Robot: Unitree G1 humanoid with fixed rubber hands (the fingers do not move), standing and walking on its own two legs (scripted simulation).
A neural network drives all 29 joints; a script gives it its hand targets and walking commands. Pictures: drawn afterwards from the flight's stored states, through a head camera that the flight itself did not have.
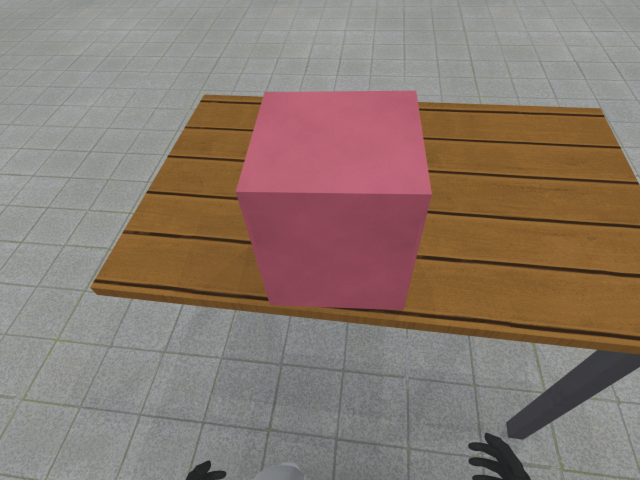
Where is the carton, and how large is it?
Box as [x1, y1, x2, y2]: [236, 91, 431, 309]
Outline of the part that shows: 264,92 237,185 236,194 270,304 403,309 431,195 416,92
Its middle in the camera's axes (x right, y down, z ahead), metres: +0.03 -0.06 +0.58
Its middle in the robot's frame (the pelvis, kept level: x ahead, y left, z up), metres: +0.48 -0.01 +0.05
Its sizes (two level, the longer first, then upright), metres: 0.210 0.200 0.250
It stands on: a table, 0.68 m high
